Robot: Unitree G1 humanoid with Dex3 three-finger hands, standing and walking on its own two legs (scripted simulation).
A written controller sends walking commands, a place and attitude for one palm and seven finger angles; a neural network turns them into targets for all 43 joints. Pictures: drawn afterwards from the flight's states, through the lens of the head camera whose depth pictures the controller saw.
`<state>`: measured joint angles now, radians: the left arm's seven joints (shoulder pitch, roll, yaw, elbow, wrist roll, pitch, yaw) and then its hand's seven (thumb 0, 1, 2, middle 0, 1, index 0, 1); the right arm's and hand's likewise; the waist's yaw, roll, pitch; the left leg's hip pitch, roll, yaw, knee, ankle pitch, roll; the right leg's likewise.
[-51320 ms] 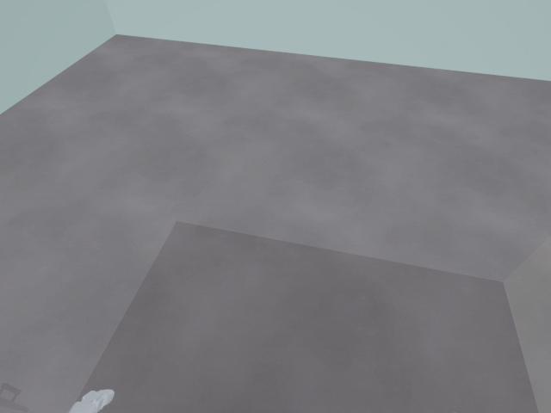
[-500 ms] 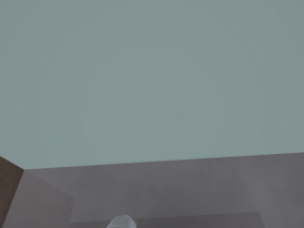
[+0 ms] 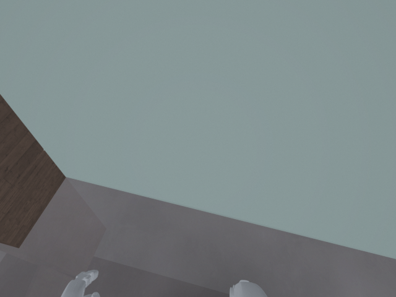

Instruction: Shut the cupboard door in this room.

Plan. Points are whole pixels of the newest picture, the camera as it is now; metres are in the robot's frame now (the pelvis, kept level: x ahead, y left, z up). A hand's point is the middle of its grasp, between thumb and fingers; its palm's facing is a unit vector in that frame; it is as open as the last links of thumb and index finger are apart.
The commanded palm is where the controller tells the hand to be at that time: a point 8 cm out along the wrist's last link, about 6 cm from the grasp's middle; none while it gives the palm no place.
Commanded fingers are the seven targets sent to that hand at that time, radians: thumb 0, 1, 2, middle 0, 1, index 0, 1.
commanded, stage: turn to face it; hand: left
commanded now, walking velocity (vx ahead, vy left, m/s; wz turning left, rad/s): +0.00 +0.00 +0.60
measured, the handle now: out of the picture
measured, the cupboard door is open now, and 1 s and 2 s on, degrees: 100 100 100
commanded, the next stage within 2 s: none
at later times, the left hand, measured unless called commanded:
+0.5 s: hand out of the picture +0.01 +0.16 -0.15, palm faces +0.32 -0.91 -0.27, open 7.4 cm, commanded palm none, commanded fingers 0.00 0.90 0.90 -0.20 -0.30 -0.20 -0.30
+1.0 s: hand out of the picture -0.05 +0.23 -0.16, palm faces +0.59 -0.76 -0.27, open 7.4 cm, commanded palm none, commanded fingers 0.00 0.90 0.90 -0.20 -0.30 -0.20 -0.30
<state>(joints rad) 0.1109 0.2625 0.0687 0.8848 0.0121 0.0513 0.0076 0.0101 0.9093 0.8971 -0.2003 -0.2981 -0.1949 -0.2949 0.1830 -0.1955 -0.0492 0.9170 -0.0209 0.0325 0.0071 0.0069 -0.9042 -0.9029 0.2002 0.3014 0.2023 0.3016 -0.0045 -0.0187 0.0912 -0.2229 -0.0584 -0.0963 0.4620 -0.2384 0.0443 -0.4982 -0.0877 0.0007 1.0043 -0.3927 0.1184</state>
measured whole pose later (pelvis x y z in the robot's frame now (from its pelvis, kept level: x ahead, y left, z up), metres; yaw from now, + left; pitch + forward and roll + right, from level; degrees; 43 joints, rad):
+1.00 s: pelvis -0.01 -0.01 +0.00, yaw +35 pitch +0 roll +0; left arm 0.14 0.25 0.07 0.89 0.01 0.05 0.01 0.01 0.91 0.90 -0.20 -0.30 -0.19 -0.29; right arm 0.17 -0.20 -0.05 0.91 -0.02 0.04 0.01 0.01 -0.90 -0.90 0.20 0.30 0.20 0.30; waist 0.00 0.00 0.09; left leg -0.24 -0.05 -0.09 0.48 -0.24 0.02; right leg -0.46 -0.08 -0.01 0.92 -0.42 0.11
